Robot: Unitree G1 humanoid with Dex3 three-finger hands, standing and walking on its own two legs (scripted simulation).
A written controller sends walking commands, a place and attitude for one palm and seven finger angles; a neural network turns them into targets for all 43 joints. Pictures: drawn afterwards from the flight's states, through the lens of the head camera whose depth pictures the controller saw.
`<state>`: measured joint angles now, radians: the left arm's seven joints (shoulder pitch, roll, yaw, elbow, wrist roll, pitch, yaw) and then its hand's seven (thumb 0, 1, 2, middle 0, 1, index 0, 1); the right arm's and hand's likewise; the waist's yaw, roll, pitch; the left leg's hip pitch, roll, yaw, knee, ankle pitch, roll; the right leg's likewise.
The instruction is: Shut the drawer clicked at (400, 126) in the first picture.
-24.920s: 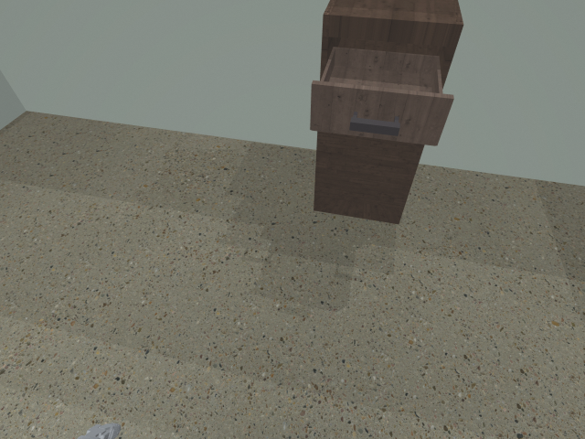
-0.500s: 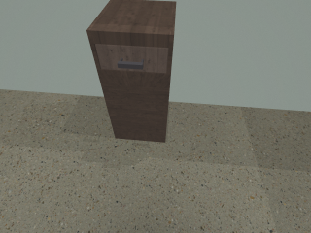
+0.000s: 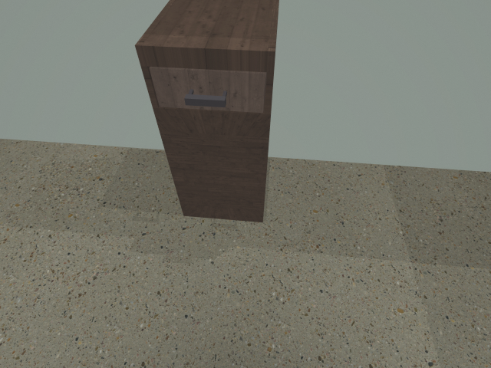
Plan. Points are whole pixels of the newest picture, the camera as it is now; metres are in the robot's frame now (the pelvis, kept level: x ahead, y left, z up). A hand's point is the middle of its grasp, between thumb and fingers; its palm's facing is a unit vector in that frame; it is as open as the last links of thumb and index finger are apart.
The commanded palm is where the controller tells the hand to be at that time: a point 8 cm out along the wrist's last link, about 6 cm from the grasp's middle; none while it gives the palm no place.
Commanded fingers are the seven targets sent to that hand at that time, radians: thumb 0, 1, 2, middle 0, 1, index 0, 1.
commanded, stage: look to check the result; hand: left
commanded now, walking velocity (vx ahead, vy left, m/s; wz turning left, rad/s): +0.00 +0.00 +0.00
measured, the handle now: (206, 96) +0.86 +0.17 -0.05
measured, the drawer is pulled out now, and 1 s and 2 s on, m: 0.00 0.00 0.00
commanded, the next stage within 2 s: stand and wait in 0.10 s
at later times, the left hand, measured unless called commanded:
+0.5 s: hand out of the picture +0.02 +0.17 -0.17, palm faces +0.03 -0.98 -0.22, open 7.4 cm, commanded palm none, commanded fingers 0.00 0.90 0.90 -0.20 -0.30 -0.20 -0.30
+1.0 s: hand out of the picture +0.02 +0.18 -0.17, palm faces +0.02 -0.97 -0.22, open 7.4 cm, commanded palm none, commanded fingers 0.00 0.90 0.90 -0.20 -0.30 -0.20 -0.30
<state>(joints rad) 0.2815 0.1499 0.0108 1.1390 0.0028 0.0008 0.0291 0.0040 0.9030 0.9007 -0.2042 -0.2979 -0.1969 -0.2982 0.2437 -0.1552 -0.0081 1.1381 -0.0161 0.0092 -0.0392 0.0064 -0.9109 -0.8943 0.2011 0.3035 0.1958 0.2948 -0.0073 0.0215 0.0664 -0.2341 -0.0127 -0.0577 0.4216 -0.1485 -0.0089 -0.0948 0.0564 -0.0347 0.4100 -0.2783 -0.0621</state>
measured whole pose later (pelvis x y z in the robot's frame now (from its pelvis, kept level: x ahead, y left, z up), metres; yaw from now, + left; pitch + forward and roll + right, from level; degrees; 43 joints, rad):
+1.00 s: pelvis +0.02 +0.00 +0.00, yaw -1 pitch -2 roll +0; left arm 0.25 0.17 0.01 1.13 0.00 0.00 0.03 0.00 0.90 0.90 -0.20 -0.30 -0.20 -0.30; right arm 0.22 -0.17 -0.01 1.14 -0.01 0.01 -0.04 0.01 -0.91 -0.89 0.20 0.30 0.20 0.29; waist -0.01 0.01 0.07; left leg -0.21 -0.01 -0.05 0.40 -0.17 -0.01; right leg -0.06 0.06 -0.02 0.37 -0.28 -0.06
